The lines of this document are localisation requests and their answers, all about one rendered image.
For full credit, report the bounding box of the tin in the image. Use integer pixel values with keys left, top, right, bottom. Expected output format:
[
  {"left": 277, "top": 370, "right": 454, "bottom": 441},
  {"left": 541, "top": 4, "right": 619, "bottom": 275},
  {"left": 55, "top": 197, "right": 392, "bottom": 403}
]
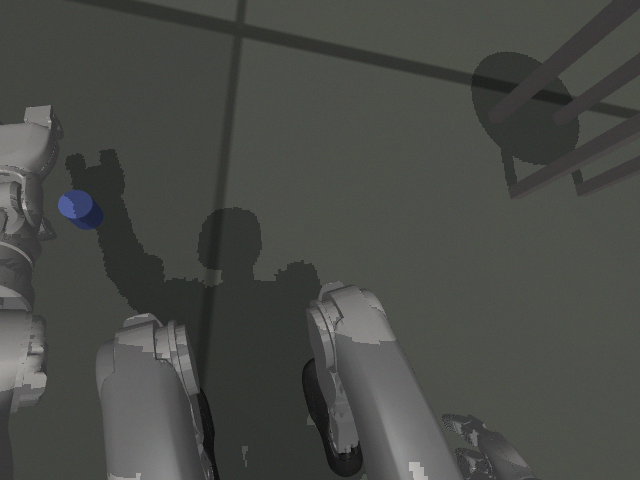
[{"left": 58, "top": 190, "right": 104, "bottom": 230}]

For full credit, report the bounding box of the right robot hand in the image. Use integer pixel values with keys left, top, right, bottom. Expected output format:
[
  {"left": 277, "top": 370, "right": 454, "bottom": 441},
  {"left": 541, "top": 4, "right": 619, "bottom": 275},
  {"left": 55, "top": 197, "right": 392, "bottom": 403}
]
[{"left": 442, "top": 414, "right": 536, "bottom": 480}]

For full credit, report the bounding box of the right robot foot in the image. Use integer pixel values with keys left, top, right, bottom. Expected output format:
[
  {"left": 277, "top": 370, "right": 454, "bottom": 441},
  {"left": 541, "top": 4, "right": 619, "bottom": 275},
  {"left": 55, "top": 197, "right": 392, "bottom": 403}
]
[{"left": 302, "top": 358, "right": 363, "bottom": 477}]

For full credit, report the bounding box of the left robot arm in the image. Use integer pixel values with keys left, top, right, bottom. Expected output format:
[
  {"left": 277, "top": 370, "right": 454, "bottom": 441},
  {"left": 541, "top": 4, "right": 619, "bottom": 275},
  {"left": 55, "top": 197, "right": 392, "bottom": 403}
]
[{"left": 0, "top": 165, "right": 49, "bottom": 480}]

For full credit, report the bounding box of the left robot hand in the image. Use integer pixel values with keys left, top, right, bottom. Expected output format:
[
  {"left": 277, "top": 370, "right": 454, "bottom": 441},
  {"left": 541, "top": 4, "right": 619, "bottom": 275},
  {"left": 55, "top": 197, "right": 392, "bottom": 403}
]
[{"left": 0, "top": 105, "right": 64, "bottom": 241}]

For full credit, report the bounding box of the left robot foot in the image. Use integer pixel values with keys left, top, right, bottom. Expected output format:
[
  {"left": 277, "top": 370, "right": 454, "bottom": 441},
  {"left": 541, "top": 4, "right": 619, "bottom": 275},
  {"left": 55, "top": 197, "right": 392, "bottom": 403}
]
[{"left": 196, "top": 387, "right": 220, "bottom": 480}]

